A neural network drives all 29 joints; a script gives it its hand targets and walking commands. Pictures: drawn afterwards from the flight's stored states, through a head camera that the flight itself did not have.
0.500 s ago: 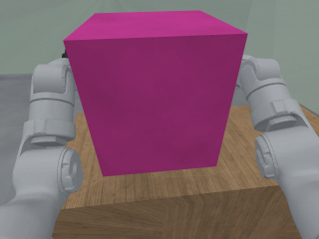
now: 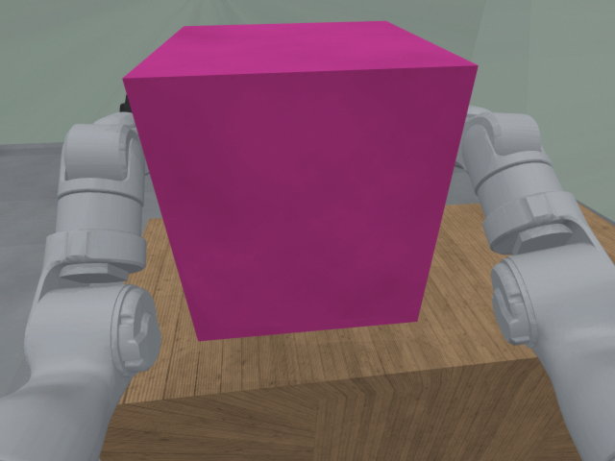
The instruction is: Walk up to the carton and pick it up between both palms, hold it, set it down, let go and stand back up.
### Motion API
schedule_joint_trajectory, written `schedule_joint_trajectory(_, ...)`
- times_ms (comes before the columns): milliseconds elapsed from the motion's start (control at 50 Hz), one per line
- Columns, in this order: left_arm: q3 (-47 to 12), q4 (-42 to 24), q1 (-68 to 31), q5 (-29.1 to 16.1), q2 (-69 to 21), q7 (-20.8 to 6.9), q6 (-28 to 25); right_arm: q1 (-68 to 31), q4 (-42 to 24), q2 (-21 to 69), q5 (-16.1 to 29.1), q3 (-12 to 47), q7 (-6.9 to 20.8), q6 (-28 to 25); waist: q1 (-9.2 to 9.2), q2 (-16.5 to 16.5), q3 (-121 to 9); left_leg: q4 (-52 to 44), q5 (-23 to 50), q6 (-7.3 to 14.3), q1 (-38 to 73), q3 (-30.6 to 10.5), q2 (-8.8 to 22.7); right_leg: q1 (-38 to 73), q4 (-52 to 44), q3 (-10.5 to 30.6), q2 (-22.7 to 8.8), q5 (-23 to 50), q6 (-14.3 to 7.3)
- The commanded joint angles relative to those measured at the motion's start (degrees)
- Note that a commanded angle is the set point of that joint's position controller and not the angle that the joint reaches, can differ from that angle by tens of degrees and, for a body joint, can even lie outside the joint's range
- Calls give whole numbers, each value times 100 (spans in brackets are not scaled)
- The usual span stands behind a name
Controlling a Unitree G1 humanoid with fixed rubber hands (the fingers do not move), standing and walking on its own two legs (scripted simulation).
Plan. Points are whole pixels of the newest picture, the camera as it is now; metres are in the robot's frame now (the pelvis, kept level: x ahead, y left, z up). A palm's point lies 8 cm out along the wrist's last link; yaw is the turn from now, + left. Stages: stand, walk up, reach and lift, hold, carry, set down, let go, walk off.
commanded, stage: hold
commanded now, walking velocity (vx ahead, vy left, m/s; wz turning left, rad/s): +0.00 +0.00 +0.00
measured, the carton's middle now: (298, 170) +0.37 +0.00 +0.28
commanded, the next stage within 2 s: none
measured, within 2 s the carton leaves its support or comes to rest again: neither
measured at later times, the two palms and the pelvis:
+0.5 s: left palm (137, 135) +0.37 +0.18 +0.33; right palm (445, 126) +0.37 -0.18 +0.34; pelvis +0.00 +0.00 +0.00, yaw +0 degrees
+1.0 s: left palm (138, 135) +0.37 +0.18 +0.33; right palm (446, 126) +0.37 -0.18 +0.34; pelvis +0.00 -0.01 +0.00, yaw +1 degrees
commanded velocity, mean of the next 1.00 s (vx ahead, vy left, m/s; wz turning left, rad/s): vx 0.00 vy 0.00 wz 0.00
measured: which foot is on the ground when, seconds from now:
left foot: down 0.00-1.00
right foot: down 0.00-1.00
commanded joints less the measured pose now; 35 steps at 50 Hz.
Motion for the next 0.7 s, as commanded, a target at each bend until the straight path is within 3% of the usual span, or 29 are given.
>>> schedule_joint_trajectory(0, -1419, -1304, -4712, -1104, -3228, -913, -606, -4836, -2059, 3686, 1039, 489, 793, -113, -25, 107, -1804, -82, 1185, -107, 839, 106, -220, 333, -93, 6, 141, 1063, 111)
schedule_joint_trajectory(420, -1443, -1351, -4671, -1106, -3226, -932, -597, -4769, -2088, 3653, 1056, 485, 766, -100, -58, 152, -1809, -71, 1258, -130, 883, 101, -225, 339, -96, 9, 145, 1163, 101)
schedule_joint_trajectory(460, -1576, -1455, -4538, -1181, -3458, -780, -506, -4754, -2250, 3645, 1012, 562, 867, -83, -77, 188, -1713, -97, 1345, -170, 839, -17, -112, 422, -96, 30, 214, 1163, -7)
schedule_joint_trajectory(680, -1583, -1500, -4702, -1145, -3446, -756, -511, -4840, -2279, 3824, 1053, 554, 872, -75, -41, 179, -1842, -63, 1120, -96, 762, 0, -199, 401, -82, 48, 132, 1204, 122)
